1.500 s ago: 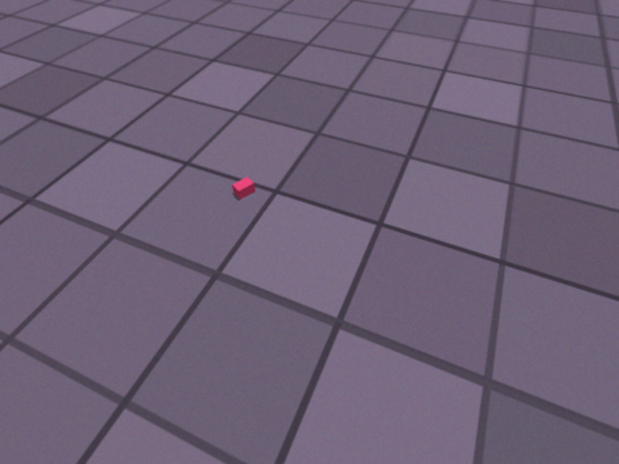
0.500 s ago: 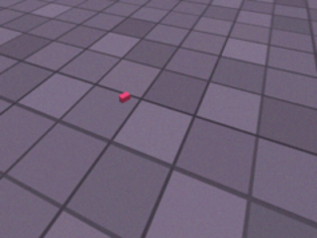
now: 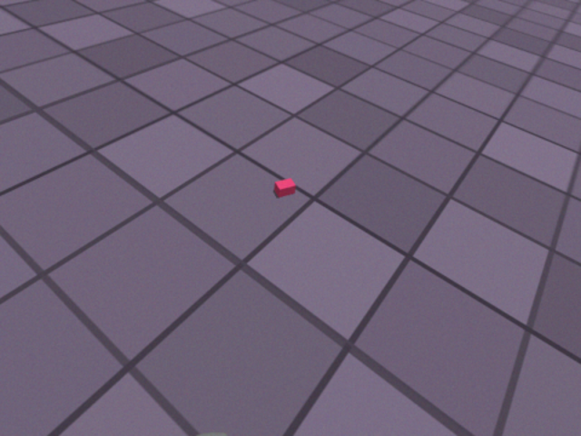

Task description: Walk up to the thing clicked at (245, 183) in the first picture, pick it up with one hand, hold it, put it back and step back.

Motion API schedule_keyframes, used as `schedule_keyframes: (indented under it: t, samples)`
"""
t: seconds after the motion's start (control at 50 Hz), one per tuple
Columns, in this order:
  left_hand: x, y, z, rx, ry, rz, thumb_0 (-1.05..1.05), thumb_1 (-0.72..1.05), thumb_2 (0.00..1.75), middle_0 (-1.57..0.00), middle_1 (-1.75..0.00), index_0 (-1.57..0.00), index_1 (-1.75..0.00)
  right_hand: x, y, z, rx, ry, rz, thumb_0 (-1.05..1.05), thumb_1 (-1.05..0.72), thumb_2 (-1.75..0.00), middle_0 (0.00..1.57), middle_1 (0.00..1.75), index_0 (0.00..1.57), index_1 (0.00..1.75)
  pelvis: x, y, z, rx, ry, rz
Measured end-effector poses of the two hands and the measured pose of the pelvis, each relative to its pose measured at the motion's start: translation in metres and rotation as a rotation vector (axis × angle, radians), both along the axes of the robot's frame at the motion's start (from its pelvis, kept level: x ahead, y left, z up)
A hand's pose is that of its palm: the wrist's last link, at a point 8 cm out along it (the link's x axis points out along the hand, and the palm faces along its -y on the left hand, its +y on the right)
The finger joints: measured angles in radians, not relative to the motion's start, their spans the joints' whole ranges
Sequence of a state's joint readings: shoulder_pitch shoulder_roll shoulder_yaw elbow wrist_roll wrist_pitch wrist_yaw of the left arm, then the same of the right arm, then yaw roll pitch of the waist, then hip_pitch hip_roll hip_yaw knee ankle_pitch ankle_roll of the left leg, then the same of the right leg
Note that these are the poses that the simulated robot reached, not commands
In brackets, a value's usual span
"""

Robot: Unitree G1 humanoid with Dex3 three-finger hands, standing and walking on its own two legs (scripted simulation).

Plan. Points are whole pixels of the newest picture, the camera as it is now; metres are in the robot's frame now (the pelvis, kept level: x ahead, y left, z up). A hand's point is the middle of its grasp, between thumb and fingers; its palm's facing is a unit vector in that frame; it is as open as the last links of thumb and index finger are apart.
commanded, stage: walk up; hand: left
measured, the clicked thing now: (284, 187) +1.31 -0.03 -0.72
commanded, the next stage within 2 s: none
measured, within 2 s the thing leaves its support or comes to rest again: neither
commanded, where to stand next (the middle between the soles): +1.06 -0.40 m, yaw +25 degrees
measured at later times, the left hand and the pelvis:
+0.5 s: hand (175, 331) +0.29 +0.19 -0.11, palm faces +0.20 -0.91 -0.36, open 7.4 cm; pelvis +0.23 -0.10 +0.01, yaw +11 degrees
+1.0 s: hand (224, 268) +0.45 +0.13 -0.15, palm faces +0.21 -0.93 -0.30, open 7.4 cm; pelvis +0.46 -0.15 +0.00, yaw +15 degrees
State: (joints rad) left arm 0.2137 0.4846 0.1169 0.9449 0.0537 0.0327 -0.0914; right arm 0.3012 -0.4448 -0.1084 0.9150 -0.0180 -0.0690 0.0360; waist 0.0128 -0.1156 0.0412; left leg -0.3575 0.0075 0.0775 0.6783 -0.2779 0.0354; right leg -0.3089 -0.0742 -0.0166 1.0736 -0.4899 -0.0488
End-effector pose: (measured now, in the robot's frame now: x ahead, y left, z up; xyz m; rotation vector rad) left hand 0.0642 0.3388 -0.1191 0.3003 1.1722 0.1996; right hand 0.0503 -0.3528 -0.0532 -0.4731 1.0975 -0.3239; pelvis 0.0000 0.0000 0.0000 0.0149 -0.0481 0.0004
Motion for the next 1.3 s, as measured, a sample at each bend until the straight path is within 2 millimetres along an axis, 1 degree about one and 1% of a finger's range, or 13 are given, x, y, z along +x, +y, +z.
schedule_keyframes:
  t: [0.16,0.3,0.38,0.44,0.62,0.7,0.78,0.86,0.96,1.06,1.14,1.2,1.3]
  samples:
    - [0.053,-0.020,0.019,-0.049,-0.032,0.018,0.00,0.91,0.90,-0.20,-0.30,-0.20,-0.30,0.052,0.014,0.001,0.056,0.045,0.071,0.01,-0.91,-0.90,0.21,0.30,0.21,0.30,0.062,-0.011,0.018,0.009,0.002,0.056]
    - [0.116,-0.043,0.033,-0.010,-0.045,0.063,0.01,0.91,0.90,-0.20,-0.30,-0.20,-0.30,0.124,-0.009,-0.017,0.099,0.083,0.127,0.01,-0.90,-0.90,0.21,0.30,0.21,0.30,0.133,-0.043,0.015,0.015,0.023,0.107]
    - [0.170,-0.065,0.036,0.041,-0.114,0.084,0.01,0.91,0.90,-0.20,-0.30,-0.20,-0.30,0.181,-0.044,-0.040,0.090,0.105,0.162,0.01,-0.90,-0.90,0.21,0.30,0.21,0.30,0.181,-0.072,-0.001,0.006,0.027,0.131]
    - [0.197,-0.086,0.041,0.064,-0.181,0.109,0.00,0.91,0.90,-0.20,-0.30,-0.20,-0.30,0.232,-0.061,-0.050,0.075,0.117,0.190,0.01,-0.90,-0.90,0.21,0.30,0.21,0.30,0.207,-0.090,-0.004,-0.008,0.016,0.164]
    - [0.215,-0.129,0.047,0.023,-0.092,0.206,0.00,0.90,0.90,-0.21,-0.30,-0.20,-0.30,0.390,-0.062,-0.020,0.099,0.018,0.339,0.01,-0.91,-0.90,0.21,0.30,0.21,0.30,0.293,-0.112,0.018,-0.022,0.021,0.219]
    - [0.222,-0.135,0.030,0.002,-0.034,0.257,0.00,0.90,0.90,-0.21,-0.30,-0.20,-0.30,0.448,-0.057,-0.012,0.075,0.012,0.386,0.01,-0.91,-0.90,0.21,0.30,0.21,0.30,0.334,-0.116,0.013,-0.030,0.019,0.243]
    - [0.242,-0.137,0.001,-0.016,0.020,0.283,0.00,0.90,0.90,-0.21,-0.30,-0.20,-0.30,0.500,-0.055,-0.018,0.029,-0.042,0.414,0.01,-0.91,-0.90,0.21,0.30,0.21,0.30,0.377,-0.113,-0.008,-0.024,0.009,0.254]
    - [0.280,-0.147,-0.011,-0.038,0.063,0.255,0.01,0.91,0.90,-0.20,-0.30,-0.20,-0.30,0.527,-0.063,-0.013,0.020,-0.092,0.366,0.01,-0.91,-0.90,0.21,0.30,0.21,0.30,0.407,-0.120,-0.010,0.005,-0.003,0.250]
    - [0.343,-0.157,-0.002,-0.042,0.002,0.225,0.01,0.91,0.90,-0.20,-0.30,-0.20,-0.30,0.546,-0.087,-0.006,0.010,-0.063,0.357,0.01,-0.90,-0.90,0.21,0.30,0.21,0.30,0.444,-0.140,-0.002,0.015,-0.001,0.251]
    - [0.402,-0.171,0.012,-0.010,-0.042,0.211,0.00,0.91,0.90,-0.20,-0.30,-0.20,-0.30,0.567,-0.131,-0.012,0.005,-0.005,0.346,0.01,-0.90,-0.90,0.21,0.30,0.21,0.30,0.485,-0.169,-0.002,0.013,0.007,0.262]
    - [0.445,-0.188,0.022,0.053,-0.078,0.218,0.00,0.91,0.90,-0.20,-0.30,-0.20,-0.30,0.599,-0.179,-0.030,-0.008,0.038,0.321,0.01,-0.90,-0.90,0.21,0.30,0.21,0.30,0.526,-0.201,-0.012,0.008,0.014,0.275]
    - [0.463,-0.206,0.026,0.099,-0.113,0.247,0.00,0.91,0.90,-0.20,-0.30,-0.20,-0.30,0.631,-0.205,-0.045,-0.032,0.080,0.302,0.01,-0.90,-0.90,0.21,0.30,0.21,0.30,0.552,-0.221,-0.020,-0.016,0.010,0.299]
    - [0.470,-0.241,0.036,0.082,-0.073,0.316,0.00,0.91,0.90,-0.21,-0.30,-0.20,-0.30,0.693,-0.203,-0.040,0.011,0.072,0.352,0.01,-0.91,-0.90,0.21,0.30,0.21,0.30,0.588,-0.238,-0.003,-0.022,0.012,0.321]
